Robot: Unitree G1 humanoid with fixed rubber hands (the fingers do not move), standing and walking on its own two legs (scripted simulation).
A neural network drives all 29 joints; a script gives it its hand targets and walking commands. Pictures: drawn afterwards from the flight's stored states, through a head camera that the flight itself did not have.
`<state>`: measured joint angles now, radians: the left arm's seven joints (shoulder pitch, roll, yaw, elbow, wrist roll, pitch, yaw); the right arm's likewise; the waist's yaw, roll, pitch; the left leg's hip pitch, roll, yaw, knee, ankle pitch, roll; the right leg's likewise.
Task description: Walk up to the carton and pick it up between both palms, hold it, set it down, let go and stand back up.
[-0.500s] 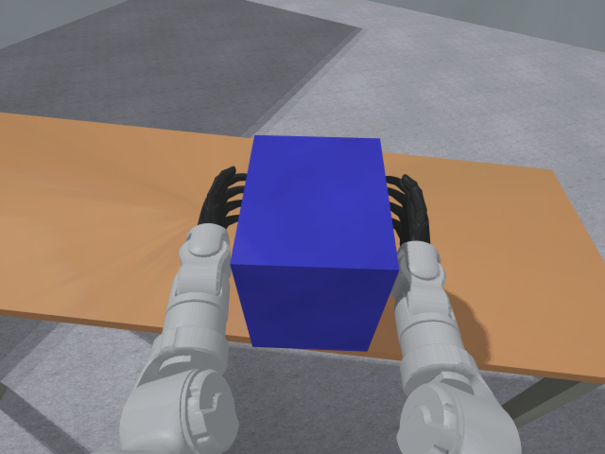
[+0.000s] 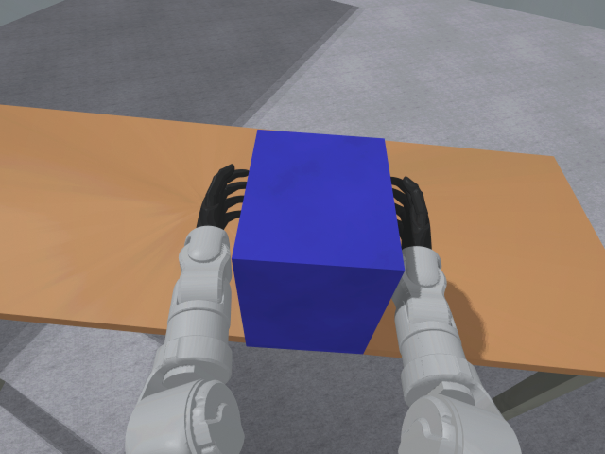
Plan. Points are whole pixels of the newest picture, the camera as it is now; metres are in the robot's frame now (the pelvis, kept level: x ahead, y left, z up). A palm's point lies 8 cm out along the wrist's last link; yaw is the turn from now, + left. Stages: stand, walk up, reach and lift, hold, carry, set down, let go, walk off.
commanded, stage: set down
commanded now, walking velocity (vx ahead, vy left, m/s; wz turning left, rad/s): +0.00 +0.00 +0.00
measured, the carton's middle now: (312, 246) +0.39 +0.01 +0.04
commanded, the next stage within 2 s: none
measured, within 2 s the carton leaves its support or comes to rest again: neither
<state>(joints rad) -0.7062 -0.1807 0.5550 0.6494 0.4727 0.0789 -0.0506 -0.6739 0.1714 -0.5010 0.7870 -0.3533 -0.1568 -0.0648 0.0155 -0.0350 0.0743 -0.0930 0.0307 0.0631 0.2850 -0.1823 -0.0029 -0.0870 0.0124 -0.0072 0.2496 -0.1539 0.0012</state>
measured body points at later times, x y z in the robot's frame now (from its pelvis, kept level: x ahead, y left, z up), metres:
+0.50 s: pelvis -0.01 +0.00 +0.00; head +0.04 +0.02 +0.45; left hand +0.41 +0.16 +0.06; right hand +0.41 -0.12 +0.07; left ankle -0.02 +0.12 -0.75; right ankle -0.01 -0.11 -0.75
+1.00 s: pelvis -0.03 +0.00 -0.02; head +0.00 +0.02 +0.43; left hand +0.41 +0.22 +0.10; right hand +0.43 -0.18 +0.12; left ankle -0.02 +0.12 -0.75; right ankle -0.01 -0.11 -0.75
